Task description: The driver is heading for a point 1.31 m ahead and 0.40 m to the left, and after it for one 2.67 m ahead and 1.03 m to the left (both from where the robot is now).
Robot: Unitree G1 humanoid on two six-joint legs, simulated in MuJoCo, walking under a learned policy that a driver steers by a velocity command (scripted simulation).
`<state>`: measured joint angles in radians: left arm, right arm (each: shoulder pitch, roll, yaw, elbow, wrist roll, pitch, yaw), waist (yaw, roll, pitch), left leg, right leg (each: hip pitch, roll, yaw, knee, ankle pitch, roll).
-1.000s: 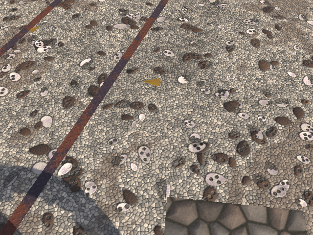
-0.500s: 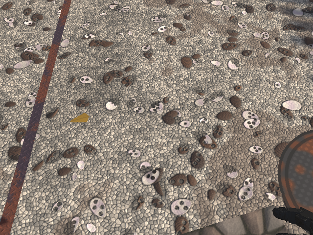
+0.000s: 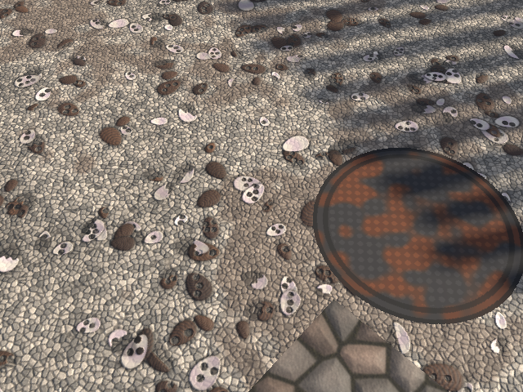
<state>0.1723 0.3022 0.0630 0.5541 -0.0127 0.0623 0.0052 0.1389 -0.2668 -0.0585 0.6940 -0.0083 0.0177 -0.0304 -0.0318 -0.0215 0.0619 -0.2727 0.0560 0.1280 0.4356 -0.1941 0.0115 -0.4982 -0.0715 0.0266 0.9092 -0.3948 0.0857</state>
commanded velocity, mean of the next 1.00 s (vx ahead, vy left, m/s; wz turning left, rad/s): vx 0.00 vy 0.00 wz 0.42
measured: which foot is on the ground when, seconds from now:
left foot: down 0.00-0.08, up 0.10-0.46, down 0.48-1.00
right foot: up 0.00-0.06, down 0.08-0.48, up 0.50-0.92, down 0.94-1.00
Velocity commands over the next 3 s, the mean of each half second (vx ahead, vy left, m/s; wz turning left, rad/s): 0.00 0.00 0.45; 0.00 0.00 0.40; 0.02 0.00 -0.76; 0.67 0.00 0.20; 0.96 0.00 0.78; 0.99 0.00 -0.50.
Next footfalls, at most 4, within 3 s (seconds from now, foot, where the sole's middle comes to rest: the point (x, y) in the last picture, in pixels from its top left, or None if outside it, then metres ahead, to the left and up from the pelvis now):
0.08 right None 0.05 -0.15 -0.78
0.48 left None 0.02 0.11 -0.78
0.94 right None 0.16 -0.07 -0.78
1.26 left None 0.05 0.15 -0.78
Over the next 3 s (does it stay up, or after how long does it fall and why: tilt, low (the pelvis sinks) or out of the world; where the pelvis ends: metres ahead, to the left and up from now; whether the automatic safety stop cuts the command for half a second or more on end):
stays up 1.05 0.38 0.00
